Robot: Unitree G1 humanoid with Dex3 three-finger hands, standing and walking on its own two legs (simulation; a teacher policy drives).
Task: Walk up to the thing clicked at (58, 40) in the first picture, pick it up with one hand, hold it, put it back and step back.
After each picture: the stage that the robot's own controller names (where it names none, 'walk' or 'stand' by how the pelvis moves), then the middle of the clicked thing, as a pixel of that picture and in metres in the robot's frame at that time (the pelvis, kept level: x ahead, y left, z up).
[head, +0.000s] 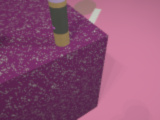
stand; (59, 19) +0.63 +0.10 +0.13
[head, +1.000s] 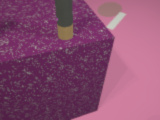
walk; (64, 11) +0.63 +0.11 +0.16
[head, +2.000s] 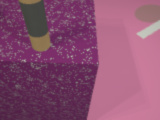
walk; (35, 17) +0.50 +0.18 +0.17
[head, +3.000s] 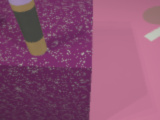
stand; (29, 23) +0.51 +0.20 +0.16
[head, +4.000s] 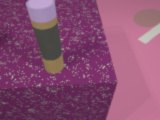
walk; (48, 40) +0.43 +0.11 +0.16
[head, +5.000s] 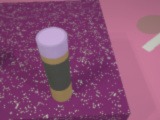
stand; (57, 70) +0.33 +0.10 +0.13
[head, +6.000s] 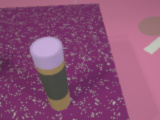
stand; (54, 79) +0.31 +0.09 +0.12
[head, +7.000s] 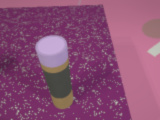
stand; (58, 78) +0.32 +0.09 +0.12
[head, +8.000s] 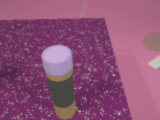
stand; (62, 87) +0.29 +0.10 +0.13
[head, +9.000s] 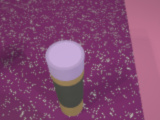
walk; (69, 86) +0.28 +0.06 +0.13
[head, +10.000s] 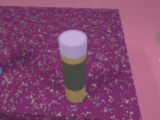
stand; (74, 71) +0.34 +0.05 +0.13
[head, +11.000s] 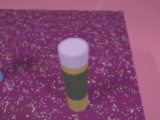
rise first; (76, 80) +0.31 +0.05 +0.13
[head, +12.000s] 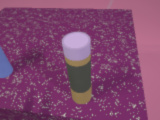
go down; (79, 73) +0.33 +0.05 +0.13
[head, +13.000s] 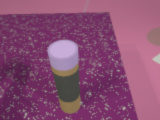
go down; (67, 81) +0.31 +0.05 +0.13
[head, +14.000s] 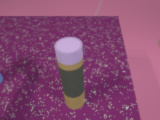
approach; (72, 77) +0.33 +0.05 +0.13
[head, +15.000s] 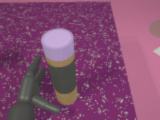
close; (63, 73) +0.33 +0.06 +0.14
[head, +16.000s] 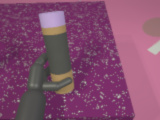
lift; (58, 53) +0.41 +0.07 +0.14
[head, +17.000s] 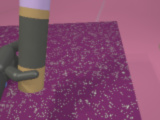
lift; (33, 44) +0.33 +0.14 +0.27
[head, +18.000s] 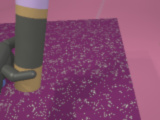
lift; (30, 43) +0.33 +0.14 +0.28
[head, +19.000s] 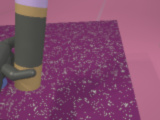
hold; (29, 41) +0.32 +0.14 +0.29
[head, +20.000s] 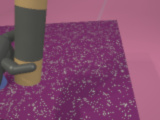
hold; (29, 35) +0.33 +0.13 +0.30
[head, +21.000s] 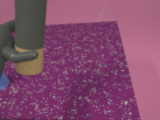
crouch; (30, 23) +0.34 +0.13 +0.33
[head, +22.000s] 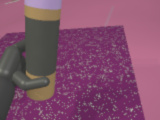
crouch; (42, 47) +0.26 +0.09 +0.31
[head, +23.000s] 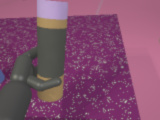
crouch; (51, 53) +0.32 +0.09 +0.24
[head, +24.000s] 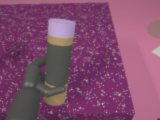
lower; (58, 64) +0.36 +0.07 +0.15
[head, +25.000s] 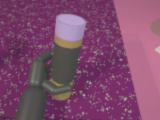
lower; (64, 61) +0.36 +0.06 +0.15
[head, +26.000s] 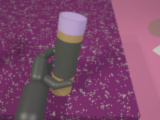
lower; (66, 57) +0.38 +0.05 +0.15
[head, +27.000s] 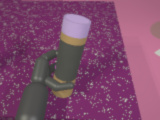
lower; (68, 59) +0.37 +0.05 +0.14
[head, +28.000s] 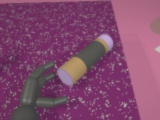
sink last; (87, 57) +0.45 -0.02 +0.06
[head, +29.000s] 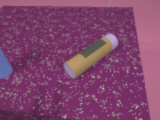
sink last; (92, 54) +0.50 +0.01 +0.04
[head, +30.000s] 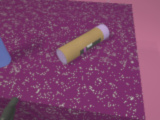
rise; (84, 43) +0.56 +0.03 +0.04
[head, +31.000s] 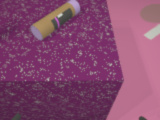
stand; (57, 18) +0.67 +0.13 +0.05
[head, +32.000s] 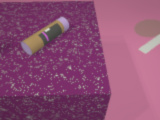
stand; (47, 34) +0.65 +0.19 +0.04
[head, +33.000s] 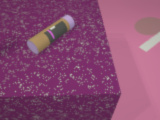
stand; (52, 33) +0.65 +0.15 +0.03
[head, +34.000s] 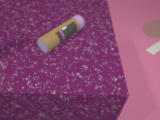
stand; (62, 32) +0.65 +0.08 +0.04
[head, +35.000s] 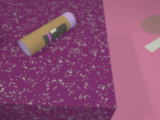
walk; (49, 32) +0.57 +0.20 +0.06
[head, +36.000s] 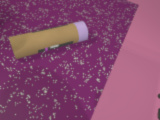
stand; (50, 38) +0.44 +0.23 +0.07
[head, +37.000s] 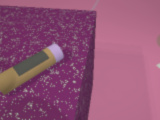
stand; (31, 67) +0.43 +0.20 +0.05
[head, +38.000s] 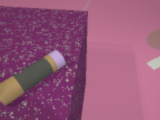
stand; (32, 75) +0.40 +0.19 +0.04
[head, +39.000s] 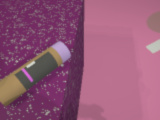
walk; (34, 71) +0.37 +0.17 +0.06
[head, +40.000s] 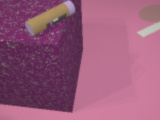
walk; (51, 17) +0.71 +0.18 +0.05
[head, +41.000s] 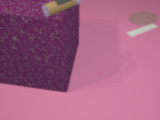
walk; (62, 4) +0.95 +0.11 +0.05
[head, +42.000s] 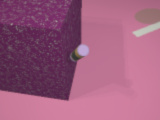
stand; (78, 53) +0.76 +0.02 -0.24
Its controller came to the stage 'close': yes
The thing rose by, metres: 0.20
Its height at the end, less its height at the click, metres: -0.73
